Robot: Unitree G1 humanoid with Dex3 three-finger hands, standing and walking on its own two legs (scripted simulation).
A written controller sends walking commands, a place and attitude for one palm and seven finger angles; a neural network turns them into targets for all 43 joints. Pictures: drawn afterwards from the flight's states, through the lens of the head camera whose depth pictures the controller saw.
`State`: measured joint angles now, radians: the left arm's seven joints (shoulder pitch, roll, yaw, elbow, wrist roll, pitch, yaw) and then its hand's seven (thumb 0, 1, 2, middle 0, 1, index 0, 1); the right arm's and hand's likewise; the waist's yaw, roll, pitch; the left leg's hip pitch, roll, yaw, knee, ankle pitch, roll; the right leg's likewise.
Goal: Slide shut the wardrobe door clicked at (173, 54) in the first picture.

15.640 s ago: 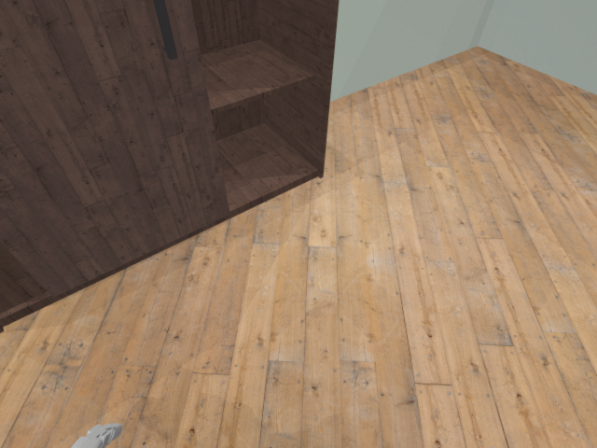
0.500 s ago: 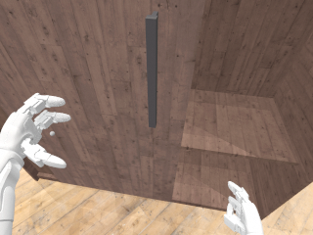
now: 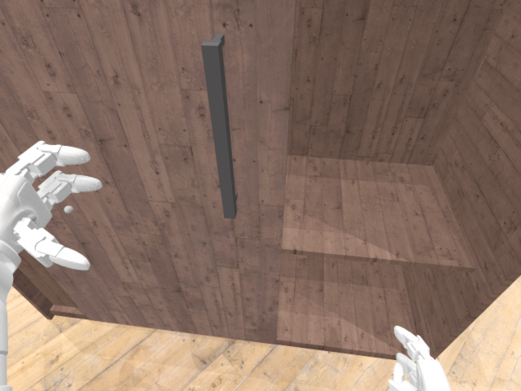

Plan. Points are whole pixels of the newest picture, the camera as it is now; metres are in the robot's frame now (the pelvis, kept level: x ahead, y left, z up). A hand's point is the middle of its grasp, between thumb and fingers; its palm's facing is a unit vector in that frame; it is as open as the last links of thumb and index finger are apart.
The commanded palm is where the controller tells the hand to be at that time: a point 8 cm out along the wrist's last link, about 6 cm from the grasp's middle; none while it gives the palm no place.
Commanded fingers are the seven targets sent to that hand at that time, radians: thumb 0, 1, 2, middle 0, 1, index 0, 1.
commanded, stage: raise the hand with hooked fingers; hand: left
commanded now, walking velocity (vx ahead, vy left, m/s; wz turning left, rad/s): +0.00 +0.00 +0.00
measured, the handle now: (225, 140) +0.45 +0.10 +0.18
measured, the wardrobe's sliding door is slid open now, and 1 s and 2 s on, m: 0.52 0.52 0.52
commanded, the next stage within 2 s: move the hooked fingers beside the handle in 0.20 s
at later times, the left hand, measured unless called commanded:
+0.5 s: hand (96, 189) +0.31 +0.25 +0.20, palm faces +0.07 -0.99 -0.12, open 13.9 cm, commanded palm +0.27 +0.29 +0.20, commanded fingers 0.00 -0.50 0.30 -0.30 -1.20 -0.30 -1.20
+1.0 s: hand (128, 183) +0.33 +0.21 +0.20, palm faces -0.01 -1.00 -0.08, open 13.9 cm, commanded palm +0.30 +0.26 +0.19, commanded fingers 0.00 -0.50 0.30 -0.30 -1.20 -0.30 -1.20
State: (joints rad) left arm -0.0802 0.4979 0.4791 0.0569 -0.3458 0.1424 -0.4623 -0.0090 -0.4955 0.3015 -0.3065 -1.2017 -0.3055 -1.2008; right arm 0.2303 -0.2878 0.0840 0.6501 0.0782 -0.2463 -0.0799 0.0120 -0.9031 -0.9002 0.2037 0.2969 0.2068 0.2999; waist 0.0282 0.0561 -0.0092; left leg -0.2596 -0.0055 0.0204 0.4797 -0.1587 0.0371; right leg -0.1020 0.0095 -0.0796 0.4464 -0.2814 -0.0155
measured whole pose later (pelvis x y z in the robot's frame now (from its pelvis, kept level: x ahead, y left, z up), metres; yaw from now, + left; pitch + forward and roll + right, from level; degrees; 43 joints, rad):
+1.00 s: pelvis +0.03 -0.01 +0.00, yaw +0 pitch -2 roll +0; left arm -0.15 0.39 0.36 0.02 -0.33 0.20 -0.36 -0.01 -0.50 0.30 -0.31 -1.20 -0.31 -1.20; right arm 0.18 -0.26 0.08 0.64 0.08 -0.20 -0.08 0.01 -0.90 -0.90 0.20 0.30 0.21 0.30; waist 0.04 0.07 -0.03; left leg -0.25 -0.01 0.02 0.49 -0.21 0.03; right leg -0.10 0.00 -0.07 0.47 -0.33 -0.02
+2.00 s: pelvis +0.03 -0.02 +0.00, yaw +0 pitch +0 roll +0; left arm -0.53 0.39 0.30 0.49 -0.27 0.08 -0.28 -0.01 -0.50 0.30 -0.37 -1.27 -0.32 -1.22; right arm 0.25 -0.30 0.03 0.68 0.08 -0.14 -0.07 0.01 -0.91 -0.90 0.20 0.30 0.21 0.30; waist 0.01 0.07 -0.02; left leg -0.30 0.00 0.01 0.50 -0.21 0.01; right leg -0.15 0.02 -0.08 0.48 -0.34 -0.04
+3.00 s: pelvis +0.03 -0.02 +0.00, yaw -1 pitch -1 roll +0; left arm -0.48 0.35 0.28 0.45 -0.25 0.08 -0.22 -0.01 -0.50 0.30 -0.35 -1.23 -0.31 -1.20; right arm 0.25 -0.29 0.04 0.67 0.08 -0.13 -0.06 0.01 -0.90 -0.90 0.20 0.30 0.21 0.30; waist -0.02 0.06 -0.02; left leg -0.26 0.01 0.04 0.47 -0.19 0.02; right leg -0.12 0.02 -0.06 0.45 -0.31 -0.03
